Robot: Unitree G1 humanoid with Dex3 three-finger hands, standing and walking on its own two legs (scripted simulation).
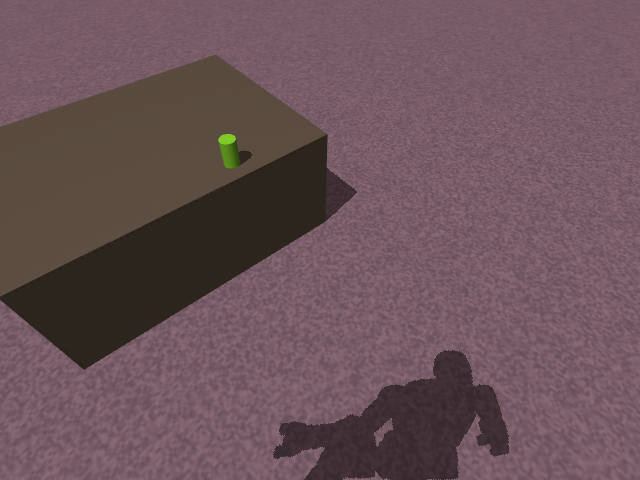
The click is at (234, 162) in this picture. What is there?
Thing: squat round
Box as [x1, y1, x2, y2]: [218, 134, 239, 168]
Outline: 224,134 220,136 218,139 224,165 226,167 232,168 239,164 236,141 233,135
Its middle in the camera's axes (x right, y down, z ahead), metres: -0.27 -0.27 +1.21
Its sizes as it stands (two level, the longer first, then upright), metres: 0.053 0.053 0.092
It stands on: a support 0.45 m high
